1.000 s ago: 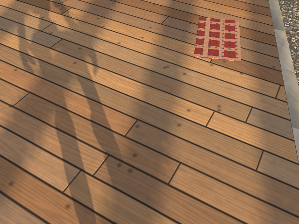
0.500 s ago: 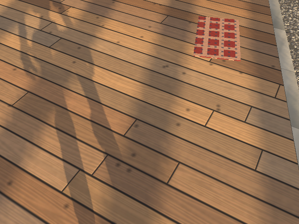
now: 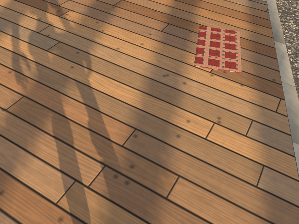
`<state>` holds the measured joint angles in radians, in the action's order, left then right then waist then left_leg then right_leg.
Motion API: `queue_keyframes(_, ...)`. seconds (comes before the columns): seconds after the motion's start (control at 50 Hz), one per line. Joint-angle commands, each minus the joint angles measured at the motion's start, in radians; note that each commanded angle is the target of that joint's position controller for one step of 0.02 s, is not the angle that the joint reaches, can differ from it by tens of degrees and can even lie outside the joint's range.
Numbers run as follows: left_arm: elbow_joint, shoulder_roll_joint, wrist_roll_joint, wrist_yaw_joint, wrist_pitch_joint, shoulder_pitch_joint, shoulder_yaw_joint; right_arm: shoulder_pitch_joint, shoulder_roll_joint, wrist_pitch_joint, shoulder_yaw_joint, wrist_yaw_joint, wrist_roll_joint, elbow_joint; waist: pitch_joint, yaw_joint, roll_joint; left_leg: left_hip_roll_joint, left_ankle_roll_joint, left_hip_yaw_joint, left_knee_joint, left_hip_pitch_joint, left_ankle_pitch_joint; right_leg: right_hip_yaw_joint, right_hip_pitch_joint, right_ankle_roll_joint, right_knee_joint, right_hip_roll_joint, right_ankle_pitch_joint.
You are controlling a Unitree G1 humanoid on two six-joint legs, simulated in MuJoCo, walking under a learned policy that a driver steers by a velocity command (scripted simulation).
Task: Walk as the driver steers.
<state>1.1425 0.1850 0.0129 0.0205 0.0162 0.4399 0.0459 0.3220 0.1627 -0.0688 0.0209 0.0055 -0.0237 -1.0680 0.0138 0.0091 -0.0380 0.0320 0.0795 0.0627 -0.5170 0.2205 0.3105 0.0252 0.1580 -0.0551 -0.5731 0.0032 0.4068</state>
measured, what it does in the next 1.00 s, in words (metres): walks ahead: right foot, then left foot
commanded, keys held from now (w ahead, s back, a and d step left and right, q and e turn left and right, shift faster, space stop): w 0.66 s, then w+e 0.08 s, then e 0.26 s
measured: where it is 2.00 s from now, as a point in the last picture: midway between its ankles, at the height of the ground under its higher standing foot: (169, 187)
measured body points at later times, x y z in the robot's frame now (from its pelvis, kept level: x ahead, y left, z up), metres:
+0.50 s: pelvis +0.25 -0.01 -0.01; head +0.29 -0.01 +0.44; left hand +0.38 +0.23 -0.14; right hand +0.18 -0.23 -0.16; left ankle +0.05 +0.09 -0.64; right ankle +0.34 -0.06 -0.73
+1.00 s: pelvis +0.51 +0.02 -0.01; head +0.56 +0.03 +0.44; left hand +0.48 +0.26 -0.16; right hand +0.67 -0.22 -0.13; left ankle +0.63 +0.09 -0.73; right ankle +0.35 -0.06 -0.67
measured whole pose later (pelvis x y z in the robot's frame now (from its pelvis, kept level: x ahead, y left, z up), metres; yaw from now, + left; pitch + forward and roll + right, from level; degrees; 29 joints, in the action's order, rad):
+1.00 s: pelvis +0.51 +0.02 -0.01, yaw -8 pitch +1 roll -1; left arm 1.01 0.18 -0.02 0.03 0.06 0.41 0.04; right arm 0.03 0.18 -0.08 0.03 0.01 -0.03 -0.86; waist -0.10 0.08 -0.01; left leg 0.00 0.07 0.08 -0.55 0.45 0.12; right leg 0.03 0.23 -0.06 -1.00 0.08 0.55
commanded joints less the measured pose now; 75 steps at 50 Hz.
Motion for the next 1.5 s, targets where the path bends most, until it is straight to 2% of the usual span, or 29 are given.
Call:
queue_keyframes(0.02, -0.144, 0.063, 0.028, -0.020, 0.040, -0.175, 0.005, 0.399, 0.191, 0.003, 0.053, 0.011, 0.003, -0.087, -0.145, -0.142, 0.278, -0.414, 0.148, -0.709, 0.415, -0.344, 0.459, -0.060, 0.637, -0.042, -0.422, 0.027, 0.141)
queue_keyframes(0.04, -0.147, 0.073, 0.038, -0.031, 0.045, -0.197, 0.008, 0.290, 0.143, 0.003, 0.041, 0.009, -0.001, -0.050, -0.210, -0.086, 0.142, -0.389, 0.150, -0.645, 0.406, -0.261, 0.420, -0.020, 0.649, -0.050, -0.510, -0.030, 0.048)
queue_keyframes(0.08, -0.135, 0.040, 0.022, -0.047, 0.059, -0.184, 0.003, 0.175, 0.113, -0.016, 0.030, 0.005, 0.003, -0.005, -0.195, -0.029, 0.082, -0.303, 0.114, -0.458, 0.421, -0.210, 0.168, -0.008, 0.596, -0.037, -0.502, -0.071, -0.111)
queue_keyframes(0.18, -0.164, 0.040, 0.022, -0.055, 0.035, -0.252, 0.010, 0.266, 0.069, -0.040, 0.005, 0.013, 0.008, -0.043, -0.124, -0.020, 0.116, -0.221, 0.088, -0.211, 0.359, -0.286, -0.450, -0.090, 0.603, 0.004, -0.455, -0.053, -0.212)
queue_keyframes(0.3, -0.274, 0.019, 0.003, -0.054, 0.030, -0.504, -0.016, 0.278, 0.091, -0.044, -0.003, 0.020, 0.004, -0.046, -0.167, -0.051, 0.152, -0.196, 0.085, -0.121, 0.364, -0.208, -0.673, -0.173, 0.449, -0.008, -0.095, 0.002, -0.312)
queue_keyframes(0.38, -0.236, 0.091, 0.000, -0.030, 0.041, -0.314, 0.013, 0.232, 0.139, -0.049, 0.009, 0.024, 0.004, -0.045, -0.049, 0.055, 0.154, -0.224, 0.060, -0.083, 0.112, -0.282, -1.099, -0.174, 0.170, -0.087, -0.011, 0.072, -0.275)
queue_keyframes(0.42, -0.144, 0.151, 0.016, -0.013, 0.056, -0.019, 0.045, 0.203, 0.145, -0.043, 0.012, 0.019, 0.012, -0.031, 0.099, 0.174, 0.116, -0.178, 0.043, -0.054, -0.283, -0.122, -0.860, -0.080, -0.204, -0.134, 0.083, -0.004, -0.259)
queue_keyframes(0.44, -0.135, 0.247, 0.041, -0.010, 0.058, 0.089, 0.068, 0.258, 0.051, -0.040, -0.004, 0.009, 0.024, -0.001, 0.222, 0.154, -0.056, -0.065, 0.022, -0.003, -0.656, 0.124, -0.265, 0.307, -0.426, -0.215, 0.116, -0.296, -0.093)
queue_keyframes(0.46, -0.137, 0.245, 0.019, -0.025, 0.044, 0.037, 0.071, 0.303, 0.064, -0.034, 0.012, -0.001, 0.033, -0.004, 0.267, 0.104, -0.130, 0.059, 0.018, -0.090, -0.902, 0.340, 0.182, 0.720, -0.463, -0.322, 0.302, -0.414, -0.003)
queue_keyframes(0.48, -0.158, 0.197, -0.004, -0.029, 0.044, -0.098, 0.059, 0.199, 0.106, -0.028, 0.022, 0.001, 0.013, 0.027, 0.092, 0.054, -0.037, -0.028, 0.033, -0.128, -0.905, 0.424, 0.084, 0.596, -0.311, -0.284, 0.351, -0.374, 0.124)
queue_keyframes(0.52, -0.170, 0.083, -0.002, -0.034, 0.064, -0.202, 0.027, 0.088, 0.089, -0.029, 0.026, -0.008, 0.002, 0.056, -0.070, 0.004, 0.058, -0.096, 0.033, -0.118, -0.786, 0.369, -0.035, 0.367, -0.048, -0.222, 0.415, -0.295, -0.042)
queue_keyframes(0.56, -0.138, 0.041, 0.002, -0.023, 0.082, -0.166, 0.009, 0.118, 0.048, -0.005, 0.024, -0.016, -0.018, 0.048, -0.078, -0.045, 0.039, -0.124, 0.011, -0.116, -0.699, 0.272, -0.044, 0.224, 0.058, -0.182, 0.430, -0.232, -0.214)
queue_keyframes(0.62, -0.110, 0.077, 0.002, -0.018, 0.100, -0.084, 0.010, 0.056, 0.048, 0.019, 0.028, -0.025, -0.019, 0.078, -0.095, -0.055, 0.014, -0.135, -0.014, -0.078, -0.613, 0.322, -0.087, 0.129, 0.059, -0.178, 0.447, -0.201, -0.363)
queue_keyframes(0.78, -0.089, 0.086, -0.003, -0.012, 0.090, 0.079, -0.005, -0.292, 0.048, 0.019, 0.017, -0.030, 0.000, 0.203, -0.125, 0.030, -0.011, -0.082, -0.073, 0.012, -0.181, 0.387, -0.321, 0.051, -0.072, -0.125, 0.381, -0.139, -0.784)
queue_keyframes(0.9, -0.124, 0.130, 0.009, 0.004, 0.072, 0.032, 0.011, -0.173, 0.125, -0.008, 0.034, 0.011, 0.011, 0.184, -0.020, -0.022, -0.083, 0.012, -0.028, -0.020, 0.012, 0.132, -0.262, 0.099, -0.158, -0.078, 0.071, -0.115, -1.047)
queue_keyframes(0.92, -0.138, 0.136, -0.007, 0.001, 0.073, -0.004, 0.014, -0.058, 0.150, -0.024, 0.044, 0.018, 0.001, 0.155, 0.025, -0.083, -0.052, -0.014, -0.012, -0.030, 0.128, -0.024, -0.413, 0.088, -0.109, -0.056, -0.083, -0.084, -0.954)
queue_keyframes(0.94, -0.182, 0.099, -0.031, 0.002, 0.078, -0.014, 0.006, 0.064, 0.220, -0.040, 0.062, 0.027, -0.026, 0.142, 0.151, -0.111, 0.023, -0.202, 0.026, -0.158, 0.068, -0.291, -0.790, 0.075, 0.065, -0.033, -0.312, -0.038, -0.613)
queue_keyframes(0.96, -0.189, -0.015, -0.070, 0.019, 0.063, 0.153, -0.009, 0.073, 0.280, -0.035, 0.071, 0.015, -0.034, 0.170, 0.347, -0.040, 0.245, -0.555, 0.178, -0.429, -0.056, -0.574, -1.350, -0.015, 0.306, -0.009, -0.659, 0.107, 0.277)
queue_keyframes(0.98, -0.170, 0.096, -0.044, 0.032, 0.038, 0.166, 0.018, 0.038, 0.240, -0.012, 0.072, 0.008, 0.010, 0.202, 0.430, -0.052, 0.154, -0.535, 0.223, -0.463, -0.007, -0.494, -1.184, 0.022, 0.324, -0.010, -0.757, 0.071, 0.247)
queue_keyframes(1.02, -0.200, 0.098, 0.001, 0.014, 0.015, 0.018, 0.036, -0.117, 0.116, 0.003, 0.036, 0.020, 0.008, 0.233, 0.159, -0.011, 0.105, -0.405, 0.163, -0.284, 0.124, -0.210, -0.815, 0.013, 0.377, 0.016, -0.719, 0.004, 0.108)
queue_keyframes(1.06, -0.213, 0.078, 0.024, -0.009, -0.014, -0.007, 0.045, -0.122, 0.105, 0.008, 0.030, 0.042, 0.006, 0.224, 0.054, 0.018, 0.149, -0.339, 0.137, -0.162, 0.193, -0.035, -0.705, 0.002, 0.334, 0.046, -0.677, -0.025, 0.046)
queue_keyframes(1.2, -0.298, 0.068, 0.023, -0.031, -0.081, -0.116, 0.040, -0.143, 0.158, 0.014, 0.044, 0.035, -0.011, 0.244, 0.043, 0.038, 0.174, -0.333, 0.146, -0.024, 0.264, 0.084, -0.331, -0.046, 0.307, 0.052, -0.457, -0.049, -0.061)
queue_keyframes(1.34, -0.396, 0.132, 0.014, -0.077, -0.082, -0.206, 0.042, -0.126, 0.269, 0.050, 0.084, 0.010, -0.008, 0.272, 0.061, -0.003, 0.181, -0.400, 0.078, -0.029, 0.315, 0.125, 0.280, -0.135, 0.105, -0.007, -0.145, -0.021, 0.030)
queue_keyframes(1.38, -0.353, 0.129, 0.010, -0.080, -0.067, -0.081, 0.047, -0.146, 0.251, 0.069, 0.086, 0.004, -0.006, 0.280, 0.036, 0.050, 0.098, -0.349, 0.007, 0.046, 0.200, 0.251, 0.415, -0.142, -0.093, -0.052, 0.024, 0.023, 0.031)
queue_keyframes(1.4, -0.313, 0.161, 0.009, -0.068, -0.052, 0.018, 0.057, -0.154, 0.192, 0.082, 0.076, -0.006, -0.011, 0.286, -0.012, 0.089, -0.089, -0.253, -0.043, 0.152, -0.070, 0.356, 0.438, 0.038, -0.146, -0.098, 0.230, -0.064, 0.209)
queue_keyframes(1.42, -0.340, 0.282, 0.012, -0.052, -0.044, 0.037, 0.078, -0.193, 0.094, 0.087, 0.048, -0.013, -0.004, 0.350, -0.079, 0.095, -0.328, -0.073, -0.107, 0.176, -0.400, 0.648, 0.398, 0.583, -0.149, -0.210, 0.437, -0.352, 0.594)
queue_keyframes(1.44, -0.360, 0.266, 0.017, -0.024, -0.040, -0.012, 0.073, -0.303, 0.172, 0.077, 0.063, -0.015, -0.025, 0.382, -0.178, 0.102, -0.143, -0.086, -0.106, -0.022, -0.463, 0.686, 0.200, 0.639, -0.018, -0.241, 0.538, -0.363, 0.576)
queue_keyframes(1.48, -0.373, 0.232, 0.005, -0.006, -0.027, -0.123, 0.058, -0.214, 0.206, 0.051, 0.073, -0.035, -0.004, 0.352, -0.164, -0.007, -0.115, -0.108, -0.106, -0.066, -0.422, 0.583, -0.021, 0.443, 0.014, -0.183, 0.515, -0.259, 0.296)
queue_keyframes(1.5, -0.384, 0.227, 0.000, -0.012, -0.010, -0.146, 0.058, -0.182, 0.206, 0.045, 0.076, -0.038, -0.018, 0.325, -0.124, -0.015, -0.105, -0.098, -0.105, -0.055, -0.427, 0.546, -0.080, 0.366, -0.025, -0.164, 0.491, -0.211, 0.142)
Velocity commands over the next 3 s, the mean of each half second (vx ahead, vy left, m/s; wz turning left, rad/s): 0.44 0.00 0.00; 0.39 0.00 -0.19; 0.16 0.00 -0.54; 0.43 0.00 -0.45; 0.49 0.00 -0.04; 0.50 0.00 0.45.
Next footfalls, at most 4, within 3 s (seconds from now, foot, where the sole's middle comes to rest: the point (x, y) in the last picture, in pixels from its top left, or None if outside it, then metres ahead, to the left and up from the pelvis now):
0.42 right None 0.38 -0.06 -0.77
0.94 left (131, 195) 0.67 0.09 -0.77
1.40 right None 0.54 -0.10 -0.77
1.88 left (165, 159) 0.88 -0.08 -0.77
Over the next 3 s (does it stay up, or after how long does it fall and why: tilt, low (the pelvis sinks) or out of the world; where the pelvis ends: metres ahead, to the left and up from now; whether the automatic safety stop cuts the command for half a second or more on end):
stays up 1.19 -0.42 -0.02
